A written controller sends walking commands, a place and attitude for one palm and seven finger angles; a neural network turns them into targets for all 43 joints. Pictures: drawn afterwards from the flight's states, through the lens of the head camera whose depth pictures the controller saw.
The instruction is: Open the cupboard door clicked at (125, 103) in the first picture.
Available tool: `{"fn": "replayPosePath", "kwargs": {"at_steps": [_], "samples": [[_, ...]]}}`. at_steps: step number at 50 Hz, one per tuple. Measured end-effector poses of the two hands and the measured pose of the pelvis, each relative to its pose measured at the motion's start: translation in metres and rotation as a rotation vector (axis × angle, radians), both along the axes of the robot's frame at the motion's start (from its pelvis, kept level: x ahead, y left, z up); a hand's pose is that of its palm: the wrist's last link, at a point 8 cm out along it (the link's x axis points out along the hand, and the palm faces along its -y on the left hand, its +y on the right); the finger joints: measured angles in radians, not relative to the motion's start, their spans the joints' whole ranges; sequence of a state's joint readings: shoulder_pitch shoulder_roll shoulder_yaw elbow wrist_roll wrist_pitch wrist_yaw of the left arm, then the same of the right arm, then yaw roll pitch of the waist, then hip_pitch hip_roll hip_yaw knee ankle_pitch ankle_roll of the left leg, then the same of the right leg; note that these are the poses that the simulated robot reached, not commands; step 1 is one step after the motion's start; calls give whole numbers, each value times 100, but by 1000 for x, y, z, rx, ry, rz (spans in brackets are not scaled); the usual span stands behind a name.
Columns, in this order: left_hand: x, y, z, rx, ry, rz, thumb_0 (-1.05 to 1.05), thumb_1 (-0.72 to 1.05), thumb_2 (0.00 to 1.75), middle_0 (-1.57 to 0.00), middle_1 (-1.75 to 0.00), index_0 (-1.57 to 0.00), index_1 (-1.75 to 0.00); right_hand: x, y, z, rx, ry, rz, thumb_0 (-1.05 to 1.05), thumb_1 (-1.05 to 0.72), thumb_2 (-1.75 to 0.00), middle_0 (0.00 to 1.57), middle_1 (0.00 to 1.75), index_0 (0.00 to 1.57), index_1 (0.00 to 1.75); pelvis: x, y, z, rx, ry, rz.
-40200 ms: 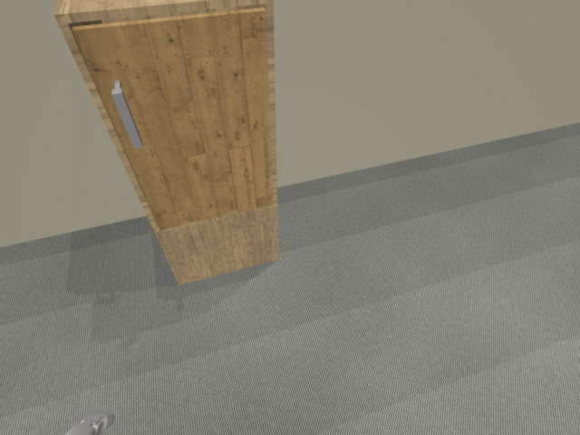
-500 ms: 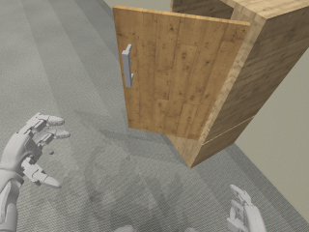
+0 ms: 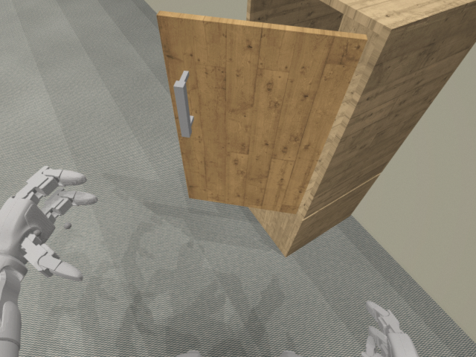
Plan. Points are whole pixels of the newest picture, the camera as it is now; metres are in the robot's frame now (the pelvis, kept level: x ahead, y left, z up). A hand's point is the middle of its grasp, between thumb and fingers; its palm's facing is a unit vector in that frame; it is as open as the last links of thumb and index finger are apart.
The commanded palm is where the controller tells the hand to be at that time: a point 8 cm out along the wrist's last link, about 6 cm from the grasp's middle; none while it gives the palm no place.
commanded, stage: raise the hand with hooked fingers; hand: left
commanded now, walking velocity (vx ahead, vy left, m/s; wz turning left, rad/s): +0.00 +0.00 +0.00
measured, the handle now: (185, 105) +0.59 +0.14 +0.06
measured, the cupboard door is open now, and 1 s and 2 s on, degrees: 49 49 49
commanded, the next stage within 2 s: move the hooked fingers beside the handle in 0.14 s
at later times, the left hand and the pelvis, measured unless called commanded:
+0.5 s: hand (81, 210) +0.31 +0.26 +0.08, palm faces -0.09 -1.00 -0.02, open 14.0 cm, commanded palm +0.30 +0.31 +0.08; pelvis -0.01 -0.01 +0.00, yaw +1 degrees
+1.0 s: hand (107, 165) +0.40 +0.25 +0.07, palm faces -0.11 -0.99 -0.01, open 14.0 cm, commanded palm +0.39 +0.30 +0.07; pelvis +0.00 -0.01 -0.01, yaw -1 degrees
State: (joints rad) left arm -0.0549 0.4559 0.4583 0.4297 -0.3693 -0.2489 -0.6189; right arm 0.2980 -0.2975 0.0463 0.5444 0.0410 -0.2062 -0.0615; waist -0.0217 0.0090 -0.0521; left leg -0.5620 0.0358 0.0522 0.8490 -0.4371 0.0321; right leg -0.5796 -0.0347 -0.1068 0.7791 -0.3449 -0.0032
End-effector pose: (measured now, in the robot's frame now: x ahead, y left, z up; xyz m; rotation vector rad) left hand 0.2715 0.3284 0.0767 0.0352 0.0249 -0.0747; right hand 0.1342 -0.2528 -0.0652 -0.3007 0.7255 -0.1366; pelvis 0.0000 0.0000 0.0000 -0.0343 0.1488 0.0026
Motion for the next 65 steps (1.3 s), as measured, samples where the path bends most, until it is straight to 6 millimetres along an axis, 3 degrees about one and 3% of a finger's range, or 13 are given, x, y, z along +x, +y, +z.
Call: {"fn": "replayPosePath", "kwargs": {"at_steps": [18,27,34,44,65], "samples": [[-3,-2,5,0,-2,5,-1,-50,30,-30,-120,-30,-120,8,9,-4,22,-25,35,1,-90,-90,21,30,20,30,-7,-3,-1,3,-12,15],[38,-15,1,-11,6,-26,-1,-50,30,-30,-120,-30,-120,-7,-3,-11,-6,35,3,1,-91,-90,21,30,20,30,-11,-8,-4,5,9,15],[72,-20,3,-12,5,-31,-1,-50,30,-30,-120,-30,-120,-34,-16,-18,-12,120,-53,1,-91,-90,21,30,20,30,-8,-10,-5,9,40,-2],[101,-19,-2,-18,18,-25,-1,-50,30,-30,-120,-30,-120,-71,-28,-28,-25,268,-118,1,-91,-90,21,30,20,30,-5,-10,-7,9,80,-14],[167,-34,-2,-35,7,-52,-1,-50,30,-30,-120,-30,-120,-98,-16,-38,-26,412,-173,1,-91,-90,21,30,20,30,-5,0,-15,-4,142,-20]]}}
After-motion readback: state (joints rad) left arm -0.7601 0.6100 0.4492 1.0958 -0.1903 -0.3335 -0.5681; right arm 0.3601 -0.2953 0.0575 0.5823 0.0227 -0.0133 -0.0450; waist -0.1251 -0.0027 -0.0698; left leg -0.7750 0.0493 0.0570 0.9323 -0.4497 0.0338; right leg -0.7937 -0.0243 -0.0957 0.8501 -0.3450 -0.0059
